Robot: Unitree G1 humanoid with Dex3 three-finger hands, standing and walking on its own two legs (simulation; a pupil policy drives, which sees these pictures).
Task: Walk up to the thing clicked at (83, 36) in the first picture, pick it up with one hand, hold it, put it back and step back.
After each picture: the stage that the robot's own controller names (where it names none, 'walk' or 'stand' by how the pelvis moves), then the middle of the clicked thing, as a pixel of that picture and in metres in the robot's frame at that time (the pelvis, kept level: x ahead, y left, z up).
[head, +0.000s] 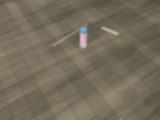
stand; (83, 38) +1.36 -0.02 -0.66
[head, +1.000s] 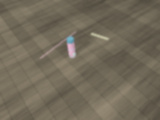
walk; (71, 47) +1.21 +0.20 -0.64
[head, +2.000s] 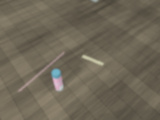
walk; (57, 80) +0.73 +0.25 -0.64
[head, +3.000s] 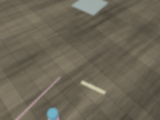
walk; (54, 119) +0.42 +0.18 -0.63
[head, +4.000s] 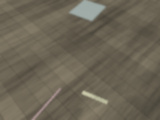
stand; out of the picture +0.33 +0.21 -0.65
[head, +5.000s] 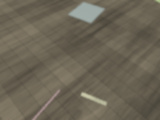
stand; out of the picture +0.34 +0.20 -0.66
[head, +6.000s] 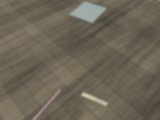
stand; out of the picture +0.33 +0.21 -0.66
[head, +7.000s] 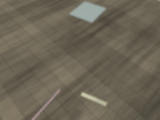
stand; out of the picture +0.33 +0.21 -0.66
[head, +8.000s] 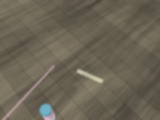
go down; (48, 114) +0.36 +0.20 -0.60
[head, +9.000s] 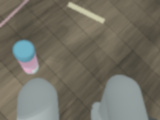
go down; (28, 60) +0.43 +0.21 -0.24
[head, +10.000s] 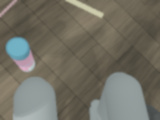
close in; (23, 57) +0.43 +0.21 -0.23
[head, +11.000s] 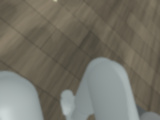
close; out of the picture +0.42 +0.25 -0.16
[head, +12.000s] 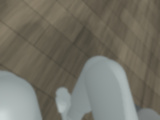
close; out of the picture +0.41 +0.26 -0.16
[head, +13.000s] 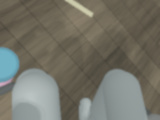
lift; (0, 72) +0.31 +0.25 -0.10
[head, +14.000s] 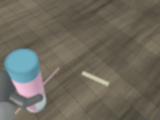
lift; (30, 86) +0.30 +0.17 +0.06
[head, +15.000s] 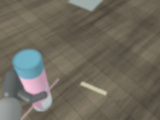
hold; (36, 85) +0.32 +0.15 +0.04
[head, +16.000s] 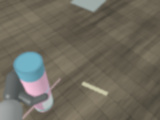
hold; (37, 86) +0.31 +0.16 +0.04
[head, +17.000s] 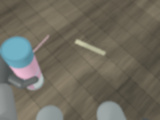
crouch; (27, 68) +0.38 +0.18 -0.03
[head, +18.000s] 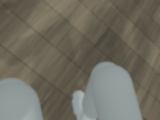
lower; out of the picture +0.43 +0.23 -0.13
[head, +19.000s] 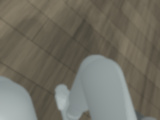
lower; out of the picture +0.43 +0.26 -0.16
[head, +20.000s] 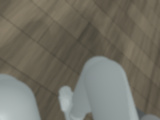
lower; out of the picture +0.41 +0.26 -0.16
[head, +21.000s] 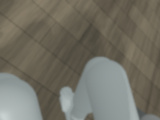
lower; out of the picture +0.41 +0.26 -0.16
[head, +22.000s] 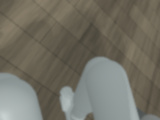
rest; out of the picture +0.41 +0.26 -0.16
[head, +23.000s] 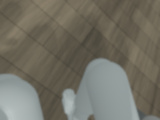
withdraw; out of the picture +0.41 +0.24 -0.17
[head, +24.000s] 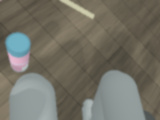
stand; (19, 55) +0.42 +0.21 -0.21
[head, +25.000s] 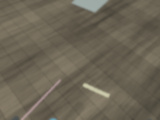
stand; out of the picture +0.34 +0.16 -0.58
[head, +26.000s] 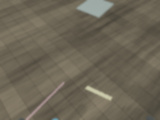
stand; out of the picture +0.36 +0.17 -0.59
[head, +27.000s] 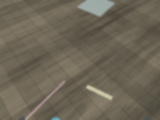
stand; out of the picture +0.36 +0.17 -0.60
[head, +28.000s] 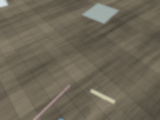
stand; out of the picture +0.39 +0.17 -0.65
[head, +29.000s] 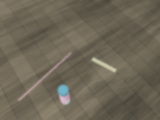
walk; (64, 95) +0.46 +0.14 -0.63
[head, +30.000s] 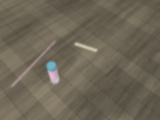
walk; (53, 73) +0.70 +0.24 -0.62
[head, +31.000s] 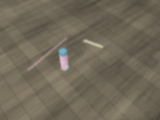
stand; (63, 59) +0.98 +0.19 -0.64
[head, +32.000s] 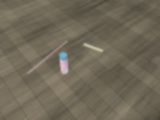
stand; (64, 63) +0.96 +0.18 -0.66
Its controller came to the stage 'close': yes
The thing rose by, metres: 0.69
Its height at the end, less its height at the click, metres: +0.00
